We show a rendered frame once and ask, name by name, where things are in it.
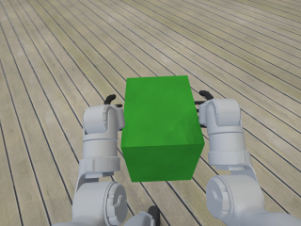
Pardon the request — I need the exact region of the robot left hand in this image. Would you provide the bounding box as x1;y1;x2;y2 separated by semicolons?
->
103;94;123;131

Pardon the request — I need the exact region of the carton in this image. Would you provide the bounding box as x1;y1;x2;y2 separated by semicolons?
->
120;75;205;183

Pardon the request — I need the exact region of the left robot forearm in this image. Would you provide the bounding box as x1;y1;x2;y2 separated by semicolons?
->
71;104;125;214

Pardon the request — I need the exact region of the robot right upper arm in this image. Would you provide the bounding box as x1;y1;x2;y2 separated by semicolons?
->
206;174;301;226

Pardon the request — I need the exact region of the left robot foot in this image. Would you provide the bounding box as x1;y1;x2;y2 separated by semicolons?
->
148;205;161;226

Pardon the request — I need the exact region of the robot right hand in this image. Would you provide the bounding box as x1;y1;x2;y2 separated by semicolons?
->
194;90;214;128

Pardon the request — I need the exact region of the right robot forearm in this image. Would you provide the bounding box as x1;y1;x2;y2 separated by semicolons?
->
198;98;265;203

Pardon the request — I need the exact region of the left robot thigh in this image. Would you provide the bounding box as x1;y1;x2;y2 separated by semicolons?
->
124;215;155;226

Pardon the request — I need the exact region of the robot left upper arm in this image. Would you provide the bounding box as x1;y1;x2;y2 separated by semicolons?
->
52;181;128;226

